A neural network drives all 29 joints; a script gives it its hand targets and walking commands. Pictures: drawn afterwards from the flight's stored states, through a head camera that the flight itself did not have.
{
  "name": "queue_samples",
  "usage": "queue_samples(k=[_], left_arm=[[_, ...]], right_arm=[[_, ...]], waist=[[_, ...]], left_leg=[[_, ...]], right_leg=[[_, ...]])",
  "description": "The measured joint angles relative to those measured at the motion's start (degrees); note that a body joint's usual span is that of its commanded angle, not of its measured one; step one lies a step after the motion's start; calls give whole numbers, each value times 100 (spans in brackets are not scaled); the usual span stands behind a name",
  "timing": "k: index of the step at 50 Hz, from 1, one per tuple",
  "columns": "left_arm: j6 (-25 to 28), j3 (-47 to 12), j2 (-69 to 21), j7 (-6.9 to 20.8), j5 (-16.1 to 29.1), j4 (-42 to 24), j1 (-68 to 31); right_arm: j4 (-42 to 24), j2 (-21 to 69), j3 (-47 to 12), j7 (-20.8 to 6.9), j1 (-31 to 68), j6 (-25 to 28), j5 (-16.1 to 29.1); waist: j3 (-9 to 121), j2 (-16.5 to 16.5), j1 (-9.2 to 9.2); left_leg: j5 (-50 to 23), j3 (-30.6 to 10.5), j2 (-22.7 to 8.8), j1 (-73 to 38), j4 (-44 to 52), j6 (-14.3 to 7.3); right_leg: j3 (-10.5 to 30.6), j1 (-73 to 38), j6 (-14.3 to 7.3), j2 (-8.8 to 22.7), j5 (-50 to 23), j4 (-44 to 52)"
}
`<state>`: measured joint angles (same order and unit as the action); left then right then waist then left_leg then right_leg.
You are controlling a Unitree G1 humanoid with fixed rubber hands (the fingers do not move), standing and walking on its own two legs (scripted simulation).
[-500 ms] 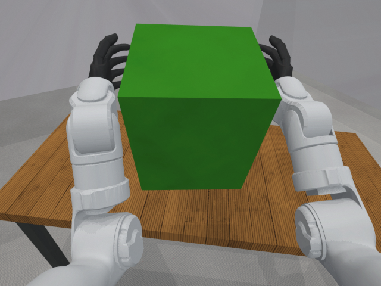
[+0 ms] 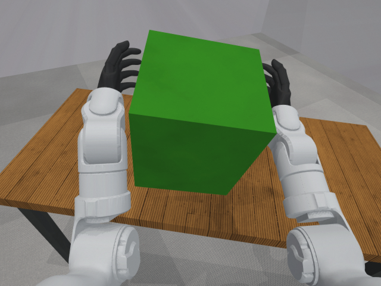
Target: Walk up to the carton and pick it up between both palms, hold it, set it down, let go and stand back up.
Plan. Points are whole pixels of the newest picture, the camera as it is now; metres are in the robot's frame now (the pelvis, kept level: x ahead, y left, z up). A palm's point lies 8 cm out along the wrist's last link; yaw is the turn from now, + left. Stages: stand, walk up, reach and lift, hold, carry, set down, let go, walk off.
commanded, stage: set down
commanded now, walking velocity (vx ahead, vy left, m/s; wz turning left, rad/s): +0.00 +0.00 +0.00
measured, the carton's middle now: (192, 122) +0.40 +0.00 +0.16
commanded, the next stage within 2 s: none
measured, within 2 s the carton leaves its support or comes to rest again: neither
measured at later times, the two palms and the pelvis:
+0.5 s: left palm (123, 113) +0.37 +0.13 +0.20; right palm (278, 126) +0.37 -0.17 +0.18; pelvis +0.00 +0.00 +0.00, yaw -1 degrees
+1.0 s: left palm (128, 125) +0.39 +0.13 +0.16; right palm (273, 135) +0.37 -0.17 +0.14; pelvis +0.01 -0.01 +0.00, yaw +0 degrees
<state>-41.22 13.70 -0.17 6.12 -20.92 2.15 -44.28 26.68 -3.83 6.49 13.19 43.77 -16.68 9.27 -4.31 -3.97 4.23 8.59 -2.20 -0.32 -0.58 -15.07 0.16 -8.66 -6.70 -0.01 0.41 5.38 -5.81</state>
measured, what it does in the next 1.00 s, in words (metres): stands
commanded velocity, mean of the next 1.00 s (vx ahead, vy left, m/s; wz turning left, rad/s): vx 0.00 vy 0.00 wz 0.00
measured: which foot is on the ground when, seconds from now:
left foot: down 0.00-1.00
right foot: down 0.00-1.00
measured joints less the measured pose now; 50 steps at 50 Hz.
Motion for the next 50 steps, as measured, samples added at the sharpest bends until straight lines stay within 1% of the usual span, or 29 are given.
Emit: queue_samples(k=[10, 13, 17, 22, 27, 32, 37, 43, 50], left_arm=[[335, -93, -203, -232, 21, 37, 152], [473, -46, -257, -162, 98, -290, 477], [547, -33, -307, -123, 142, -313, 756], [723, -113, -284, -228, 219, -77, 893], [951, -83, -256, -295, 273, 322, 791], [1110, 36, -255, -255, 245, 734, 607], [1274, 127, -260, -176, 193, 1005, 564], [1516, 119, -272, -162, 196, 1158, 726], [1801, 46, -308, -253, 266, 1294, 941]], right_arm=[[165, -39, 88, -193, -178, 478, -199], [-166, 18, -84, -89, -466, 594, -159], [-168, 61, -210, -24, -720, 672, -121], [87, 105, -165, -79, -805, 858, -240], [404, 168, 43, -174, -670, 994, -442], [680, 250, 293, -254, -521, 1056, -667], [819, 331, 438, -283, -512, 1134, -833], [875, 382, 447, -274, -661, 1286, -906], [945, 361, 393, -269, -835, 1490, -890]], waist=[[-173, 35, 2], [-207, 1, 41], [-248, -61, 20], [-267, -101, -66], [-182, -95, -120], [-93, -87, -138], [-60, -80, -135], [-61, -69, -131], [-39, -50, -133]], left_leg=[[56, 62, 1, -117, 7, -18], [54, 79, -7, -238, 66, -17], [47, 98, -11, -379, 128, -1], [26, 109, -31, -364, 117, 29], [-22, 112, -47, -238, 118, 37], [-77, 91, -45, -145, 160, 34], [-103, 57, -36, -101, 191, 34], [-87, 29, -27, -66, 190, 39], [-61, 37, -20, -23, 192, 36]], right_leg=[[62, -80, 24, 9, 47, -23], [79, -207, 23, -2, 22, 64], [98, -296, 15, -1, 57, 29], [110, -230, -8, -12, 87, -77], [115, -67, -29, -24, 78, -151], [94, 55, -39, -21, 75, -190], [58, 96, -42, -14, 77, -184], [31, 94, -38, -12, 72, -130], [38, 107, -26, -10, 55, -56]])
